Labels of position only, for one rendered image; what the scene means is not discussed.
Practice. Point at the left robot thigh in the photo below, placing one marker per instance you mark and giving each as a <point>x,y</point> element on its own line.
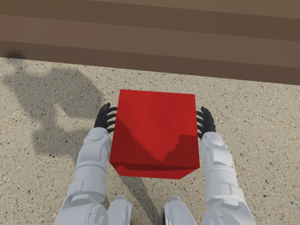
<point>119,212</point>

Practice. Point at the robot thigh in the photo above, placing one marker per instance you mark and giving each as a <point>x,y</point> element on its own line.
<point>119,212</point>
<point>177,213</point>

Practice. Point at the robot left hand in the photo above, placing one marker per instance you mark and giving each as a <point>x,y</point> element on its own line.
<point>102,117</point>

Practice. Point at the robot right hand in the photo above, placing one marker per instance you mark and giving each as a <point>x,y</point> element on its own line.
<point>207,122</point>

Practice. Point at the robot left upper arm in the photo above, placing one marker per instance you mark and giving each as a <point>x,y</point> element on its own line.
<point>87,214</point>

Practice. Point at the right robot forearm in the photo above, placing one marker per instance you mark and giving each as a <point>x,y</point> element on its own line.
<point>221,182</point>

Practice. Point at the left robot forearm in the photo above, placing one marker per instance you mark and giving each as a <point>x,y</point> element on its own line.
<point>89,179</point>

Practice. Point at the carton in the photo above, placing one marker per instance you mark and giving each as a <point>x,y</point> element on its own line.
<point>155,135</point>

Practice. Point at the right robot thigh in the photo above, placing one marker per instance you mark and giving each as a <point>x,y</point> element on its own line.
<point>177,213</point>

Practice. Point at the robot right upper arm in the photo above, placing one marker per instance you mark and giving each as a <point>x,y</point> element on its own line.
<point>218,215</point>

